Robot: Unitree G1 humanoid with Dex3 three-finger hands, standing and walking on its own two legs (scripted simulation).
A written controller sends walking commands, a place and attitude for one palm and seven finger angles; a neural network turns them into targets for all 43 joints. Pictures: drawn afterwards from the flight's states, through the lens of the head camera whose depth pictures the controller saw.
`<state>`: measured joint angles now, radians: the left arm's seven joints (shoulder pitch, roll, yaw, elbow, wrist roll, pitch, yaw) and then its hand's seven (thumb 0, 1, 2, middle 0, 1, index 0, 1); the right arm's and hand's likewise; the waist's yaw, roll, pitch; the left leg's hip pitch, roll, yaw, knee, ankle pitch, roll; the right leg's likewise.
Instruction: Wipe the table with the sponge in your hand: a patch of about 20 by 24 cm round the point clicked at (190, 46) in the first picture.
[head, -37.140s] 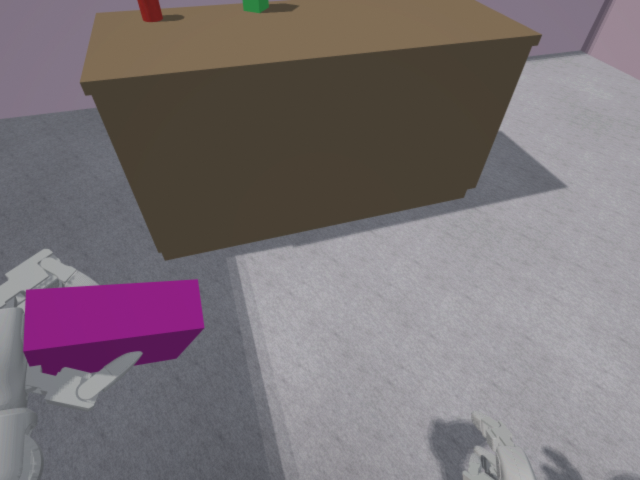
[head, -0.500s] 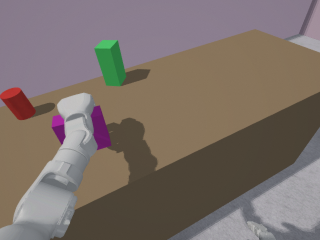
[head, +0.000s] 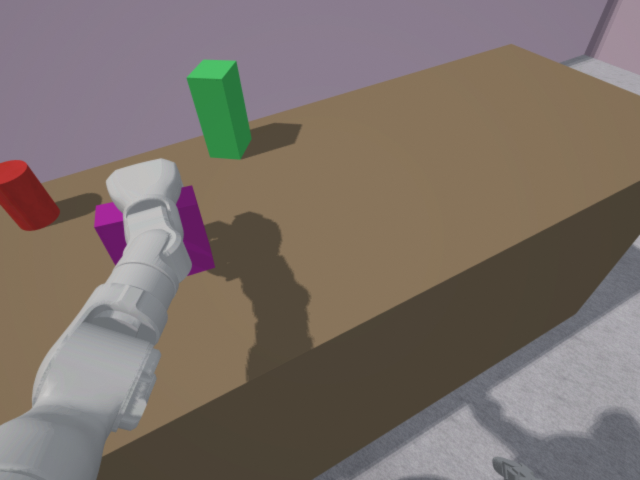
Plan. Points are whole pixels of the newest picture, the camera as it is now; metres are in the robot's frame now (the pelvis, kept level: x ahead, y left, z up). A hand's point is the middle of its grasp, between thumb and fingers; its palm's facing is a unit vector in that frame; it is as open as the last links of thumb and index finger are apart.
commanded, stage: wipe forward along the third lane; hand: left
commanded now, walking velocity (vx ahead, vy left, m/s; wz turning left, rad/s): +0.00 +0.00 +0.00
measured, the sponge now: (164, 250) +0.42 +0.25 +0.06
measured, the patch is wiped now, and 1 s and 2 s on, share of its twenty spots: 0.95 1.00 1.00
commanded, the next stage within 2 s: wipe back along the third lane in 0.08 s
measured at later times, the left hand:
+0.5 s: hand (155, 217) +0.44 +0.24 +0.12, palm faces +0.05 +0.01 -1.00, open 9.2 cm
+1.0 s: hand (158, 236) +0.40 +0.23 +0.12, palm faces +0.06 -0.02 -1.00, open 9.2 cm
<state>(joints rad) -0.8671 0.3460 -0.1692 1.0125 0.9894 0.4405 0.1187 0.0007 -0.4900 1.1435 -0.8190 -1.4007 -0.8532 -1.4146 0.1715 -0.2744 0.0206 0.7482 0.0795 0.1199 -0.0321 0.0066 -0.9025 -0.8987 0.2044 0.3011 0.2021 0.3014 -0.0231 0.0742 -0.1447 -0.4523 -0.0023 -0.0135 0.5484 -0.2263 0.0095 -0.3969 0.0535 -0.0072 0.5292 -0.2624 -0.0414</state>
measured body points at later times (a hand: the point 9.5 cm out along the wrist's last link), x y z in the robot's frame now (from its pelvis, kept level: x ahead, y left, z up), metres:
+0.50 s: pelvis +0.01 +0.03 +0.00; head +0.00 +0.01 +0.45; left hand +0.43 +0.24 +0.17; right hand +0.13 -0.22 -0.13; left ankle +0.03 +0.11 -0.73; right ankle +0.00 -0.09 -0.73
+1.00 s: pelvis +0.03 +0.01 +0.00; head -0.01 -0.01 +0.45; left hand +0.39 +0.23 +0.17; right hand +0.26 -0.19 -0.08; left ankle +0.03 +0.11 -0.73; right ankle +0.00 -0.09 -0.73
